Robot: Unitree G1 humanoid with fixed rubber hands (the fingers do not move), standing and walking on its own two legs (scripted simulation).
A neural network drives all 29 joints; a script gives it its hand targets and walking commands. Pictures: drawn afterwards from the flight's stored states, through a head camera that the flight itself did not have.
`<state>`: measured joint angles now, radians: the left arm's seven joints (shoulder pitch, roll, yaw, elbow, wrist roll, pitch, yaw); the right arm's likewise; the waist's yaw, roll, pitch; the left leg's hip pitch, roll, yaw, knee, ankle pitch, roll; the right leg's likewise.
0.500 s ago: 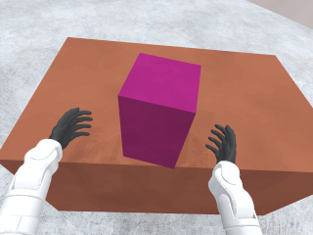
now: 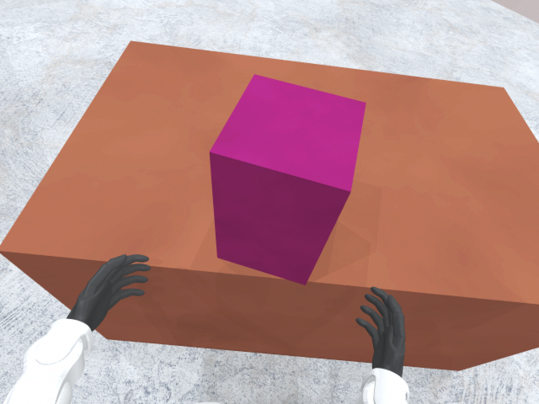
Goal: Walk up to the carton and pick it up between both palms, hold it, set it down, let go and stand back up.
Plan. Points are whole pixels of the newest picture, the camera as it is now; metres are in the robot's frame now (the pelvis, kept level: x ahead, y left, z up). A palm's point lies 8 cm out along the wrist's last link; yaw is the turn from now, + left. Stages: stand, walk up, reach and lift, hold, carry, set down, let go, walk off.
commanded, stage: set down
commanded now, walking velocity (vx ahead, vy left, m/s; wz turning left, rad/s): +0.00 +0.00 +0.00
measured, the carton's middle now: (282, 189) +0.44 +0.00 +0.03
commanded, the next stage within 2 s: let go in 1.46 s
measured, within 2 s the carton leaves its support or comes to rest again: neither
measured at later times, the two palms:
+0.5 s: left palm (105, 322) +0.22 +0.24 -0.03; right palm (403, 359) +0.19 -0.19 -0.03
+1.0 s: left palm (127, 363) +0.18 +0.21 -0.06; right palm (429, 380) +0.17 -0.23 -0.06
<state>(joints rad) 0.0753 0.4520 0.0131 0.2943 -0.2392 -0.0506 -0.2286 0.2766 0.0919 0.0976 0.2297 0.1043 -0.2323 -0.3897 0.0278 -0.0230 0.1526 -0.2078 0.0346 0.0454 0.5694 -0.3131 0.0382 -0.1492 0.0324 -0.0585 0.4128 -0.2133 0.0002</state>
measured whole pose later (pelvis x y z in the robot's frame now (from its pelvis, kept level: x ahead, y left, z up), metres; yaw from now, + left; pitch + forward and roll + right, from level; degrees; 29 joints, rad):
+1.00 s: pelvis +0.01 -0.04 +0.01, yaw +0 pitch -4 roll +0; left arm 0.20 0.29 0.00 0.51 -0.07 0.00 -0.11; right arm 0.24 -0.09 0.01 0.60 0.03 -0.23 -0.10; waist 0.02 -0.01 0.08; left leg -0.07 0.03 0.04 0.39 -0.24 -0.01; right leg -0.07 0.04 -0.05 0.36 -0.21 -0.04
